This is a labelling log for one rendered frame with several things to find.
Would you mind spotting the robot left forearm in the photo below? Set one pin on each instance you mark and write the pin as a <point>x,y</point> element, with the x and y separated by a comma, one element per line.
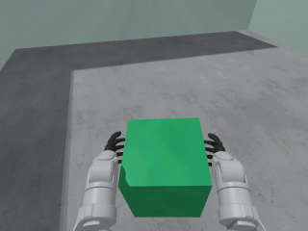
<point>98,211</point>

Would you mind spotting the carton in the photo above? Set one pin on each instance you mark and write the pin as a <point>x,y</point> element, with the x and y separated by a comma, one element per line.
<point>164,169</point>

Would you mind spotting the robot left hand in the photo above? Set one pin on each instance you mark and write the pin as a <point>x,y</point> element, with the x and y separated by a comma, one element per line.
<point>111,144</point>

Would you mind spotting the robot right hand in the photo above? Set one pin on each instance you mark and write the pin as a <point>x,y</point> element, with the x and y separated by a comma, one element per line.
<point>217,144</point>

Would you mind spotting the robot right forearm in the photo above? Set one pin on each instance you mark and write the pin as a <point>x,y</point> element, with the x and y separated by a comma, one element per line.
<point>236,208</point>

